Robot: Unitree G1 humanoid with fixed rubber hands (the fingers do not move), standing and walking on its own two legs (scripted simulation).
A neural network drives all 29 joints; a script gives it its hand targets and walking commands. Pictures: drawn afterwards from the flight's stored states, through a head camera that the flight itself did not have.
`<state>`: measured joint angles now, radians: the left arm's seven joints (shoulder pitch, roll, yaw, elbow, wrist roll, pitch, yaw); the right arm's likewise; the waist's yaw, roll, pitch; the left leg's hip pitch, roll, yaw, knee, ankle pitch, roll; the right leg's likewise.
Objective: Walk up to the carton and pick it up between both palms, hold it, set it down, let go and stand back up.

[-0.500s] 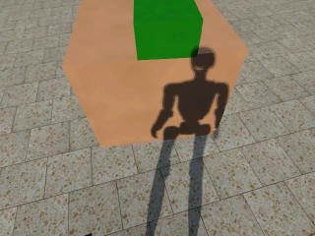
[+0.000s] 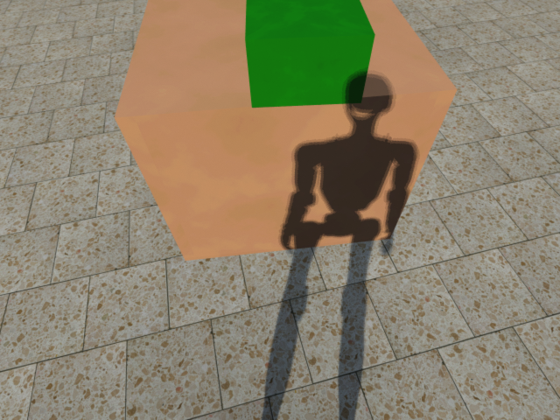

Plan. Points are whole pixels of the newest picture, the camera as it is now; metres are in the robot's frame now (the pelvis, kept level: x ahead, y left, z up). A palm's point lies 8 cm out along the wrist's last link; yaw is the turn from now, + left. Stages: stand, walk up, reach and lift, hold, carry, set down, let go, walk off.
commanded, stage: stand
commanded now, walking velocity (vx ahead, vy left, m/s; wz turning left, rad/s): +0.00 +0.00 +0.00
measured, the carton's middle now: (302, 41) +0.95 -0.01 +0.03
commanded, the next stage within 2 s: none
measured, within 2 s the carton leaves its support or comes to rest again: neither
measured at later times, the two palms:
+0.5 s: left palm out of the picture +0.02 +0.20 -0.15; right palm out of the picture +0.02 -0.21 -0.15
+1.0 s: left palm out of the picture +0.02 +0.19 -0.15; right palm out of the picture +0.00 -0.22 -0.15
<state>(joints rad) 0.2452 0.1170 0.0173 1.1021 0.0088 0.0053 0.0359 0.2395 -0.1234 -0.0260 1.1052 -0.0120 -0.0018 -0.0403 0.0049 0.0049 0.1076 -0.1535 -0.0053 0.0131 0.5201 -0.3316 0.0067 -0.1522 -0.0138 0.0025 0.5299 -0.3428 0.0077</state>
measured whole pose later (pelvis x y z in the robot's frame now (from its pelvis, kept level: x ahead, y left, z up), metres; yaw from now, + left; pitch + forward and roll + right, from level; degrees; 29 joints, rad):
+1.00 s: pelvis +0.04 -0.02 +0.00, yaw +0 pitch -2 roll +0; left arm 0.26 0.11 0.00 1.21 0.00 -0.01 0.06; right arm 0.28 -0.10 -0.02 1.21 -0.02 -0.01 -0.06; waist -0.01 0.01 0.09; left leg -0.04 0.03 0.01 0.45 -0.36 -0.03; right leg -0.05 0.02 -0.01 0.46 -0.37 -0.02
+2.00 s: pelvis +0.04 -0.04 +0.00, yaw -1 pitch -2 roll +0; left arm 0.28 0.11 -0.02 1.20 0.00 -0.02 0.06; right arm 0.29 -0.09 -0.01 1.21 -0.01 0.00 -0.06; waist -0.01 -0.01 0.08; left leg -0.06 0.06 0.01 0.46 -0.37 -0.06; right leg -0.06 0.05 -0.01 0.46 -0.37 -0.05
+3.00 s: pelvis +0.04 -0.04 +0.00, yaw +0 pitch -2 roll +0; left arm 0.30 0.11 -0.02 1.19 0.00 -0.03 0.06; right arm 0.30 -0.09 0.00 1.21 0.00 0.00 -0.05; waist 0.00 0.00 0.06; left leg -0.07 0.07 0.00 0.48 -0.38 -0.06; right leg -0.06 0.06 -0.01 0.47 -0.37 -0.05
